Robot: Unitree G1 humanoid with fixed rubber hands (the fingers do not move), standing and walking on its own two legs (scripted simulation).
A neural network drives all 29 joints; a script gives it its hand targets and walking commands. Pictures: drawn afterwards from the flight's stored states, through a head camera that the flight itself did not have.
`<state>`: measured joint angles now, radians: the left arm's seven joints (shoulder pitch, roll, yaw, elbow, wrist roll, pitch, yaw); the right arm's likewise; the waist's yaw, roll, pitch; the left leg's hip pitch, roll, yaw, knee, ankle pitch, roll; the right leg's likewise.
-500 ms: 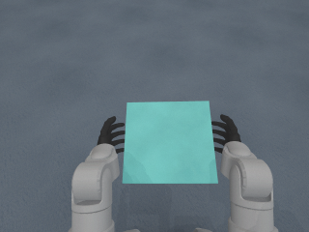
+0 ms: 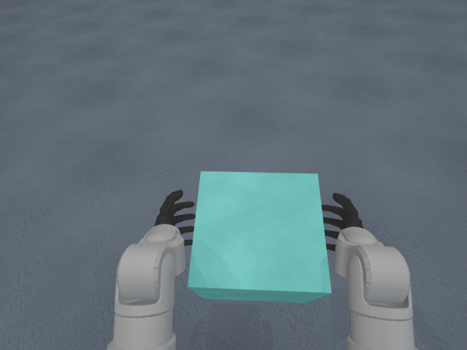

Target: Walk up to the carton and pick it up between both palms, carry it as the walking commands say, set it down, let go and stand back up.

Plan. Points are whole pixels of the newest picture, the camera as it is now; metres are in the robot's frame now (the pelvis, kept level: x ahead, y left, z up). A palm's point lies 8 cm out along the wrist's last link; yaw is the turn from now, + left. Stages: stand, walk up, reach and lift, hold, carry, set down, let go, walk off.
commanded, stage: carry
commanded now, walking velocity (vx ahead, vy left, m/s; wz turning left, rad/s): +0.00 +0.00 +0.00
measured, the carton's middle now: (256, 240) +0.31 -0.01 +0.02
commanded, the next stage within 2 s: hold in 0.58 s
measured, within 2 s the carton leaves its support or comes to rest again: neither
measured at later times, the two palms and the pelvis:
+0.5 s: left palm (166, 239) +0.27 +0.14 +0.09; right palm (342, 241) +0.27 -0.14 +0.08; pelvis +0.00 +0.00 +0.00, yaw +0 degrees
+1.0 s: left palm (161, 272) +0.24 +0.15 +0.03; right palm (333, 261) +0.26 -0.13 +0.03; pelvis -0.02 +0.00 +0.00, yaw -1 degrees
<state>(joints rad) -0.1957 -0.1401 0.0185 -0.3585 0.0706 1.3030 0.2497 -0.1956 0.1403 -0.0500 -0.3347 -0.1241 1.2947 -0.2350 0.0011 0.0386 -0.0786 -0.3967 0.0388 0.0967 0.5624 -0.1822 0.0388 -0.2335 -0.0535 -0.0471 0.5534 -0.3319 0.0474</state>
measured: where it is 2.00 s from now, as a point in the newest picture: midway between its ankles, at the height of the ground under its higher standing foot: outside the picture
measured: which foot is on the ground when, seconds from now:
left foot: down 0.00-1.00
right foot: down 0.00-1.00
